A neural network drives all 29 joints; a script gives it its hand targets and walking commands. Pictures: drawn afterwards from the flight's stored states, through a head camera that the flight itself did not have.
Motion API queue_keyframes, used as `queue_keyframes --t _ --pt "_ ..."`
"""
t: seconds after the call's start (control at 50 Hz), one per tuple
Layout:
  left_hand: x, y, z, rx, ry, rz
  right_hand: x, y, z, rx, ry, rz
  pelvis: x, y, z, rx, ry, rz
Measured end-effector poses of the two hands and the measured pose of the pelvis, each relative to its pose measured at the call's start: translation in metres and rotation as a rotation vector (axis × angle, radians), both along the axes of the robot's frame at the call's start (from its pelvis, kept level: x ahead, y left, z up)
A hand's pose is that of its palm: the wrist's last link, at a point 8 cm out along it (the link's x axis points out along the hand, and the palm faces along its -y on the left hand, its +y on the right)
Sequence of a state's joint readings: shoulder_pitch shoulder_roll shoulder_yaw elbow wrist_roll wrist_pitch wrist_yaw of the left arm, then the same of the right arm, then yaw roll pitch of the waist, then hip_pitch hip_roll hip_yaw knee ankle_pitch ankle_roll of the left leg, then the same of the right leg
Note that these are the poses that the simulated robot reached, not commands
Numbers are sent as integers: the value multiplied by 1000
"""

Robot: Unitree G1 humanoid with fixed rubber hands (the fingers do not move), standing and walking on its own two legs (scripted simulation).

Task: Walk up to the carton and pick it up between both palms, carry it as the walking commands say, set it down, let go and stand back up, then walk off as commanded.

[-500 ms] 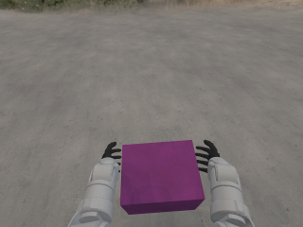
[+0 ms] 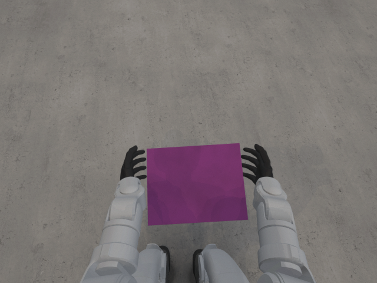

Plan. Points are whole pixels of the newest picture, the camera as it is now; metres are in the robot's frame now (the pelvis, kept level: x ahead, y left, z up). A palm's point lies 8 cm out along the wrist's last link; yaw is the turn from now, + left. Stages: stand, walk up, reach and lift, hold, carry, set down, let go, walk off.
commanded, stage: set down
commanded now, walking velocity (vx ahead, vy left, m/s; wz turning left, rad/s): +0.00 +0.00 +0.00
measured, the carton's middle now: (194, 184) +0.34 -0.04 -0.15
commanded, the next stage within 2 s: none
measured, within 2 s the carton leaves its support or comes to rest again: neither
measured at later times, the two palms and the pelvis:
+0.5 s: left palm (137, 174) +0.36 +0.11 -0.13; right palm (252, 172) +0.36 -0.19 -0.12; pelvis -0.01 -0.01 -0.07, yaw +1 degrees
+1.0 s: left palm (143, 178) +0.38 +0.11 -0.23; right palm (241, 173) +0.38 -0.19 -0.21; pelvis -0.04 -0.01 -0.16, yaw +1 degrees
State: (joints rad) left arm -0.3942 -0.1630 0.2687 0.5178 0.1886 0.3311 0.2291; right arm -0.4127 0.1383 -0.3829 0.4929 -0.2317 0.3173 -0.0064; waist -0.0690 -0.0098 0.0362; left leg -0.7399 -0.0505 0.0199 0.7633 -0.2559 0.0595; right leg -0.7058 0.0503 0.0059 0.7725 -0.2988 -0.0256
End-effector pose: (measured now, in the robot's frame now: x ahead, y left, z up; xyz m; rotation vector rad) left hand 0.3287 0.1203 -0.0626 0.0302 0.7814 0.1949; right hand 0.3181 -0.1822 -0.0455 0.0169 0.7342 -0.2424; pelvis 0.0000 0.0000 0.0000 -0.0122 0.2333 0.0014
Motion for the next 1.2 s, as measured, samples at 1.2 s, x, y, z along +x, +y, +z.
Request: queue_keyframes --t 1.2 --pt "64 -6 -202 -11 -68 75 78 -3 -206 -37 -25 50 -43 -9 -191 -16 440 18"
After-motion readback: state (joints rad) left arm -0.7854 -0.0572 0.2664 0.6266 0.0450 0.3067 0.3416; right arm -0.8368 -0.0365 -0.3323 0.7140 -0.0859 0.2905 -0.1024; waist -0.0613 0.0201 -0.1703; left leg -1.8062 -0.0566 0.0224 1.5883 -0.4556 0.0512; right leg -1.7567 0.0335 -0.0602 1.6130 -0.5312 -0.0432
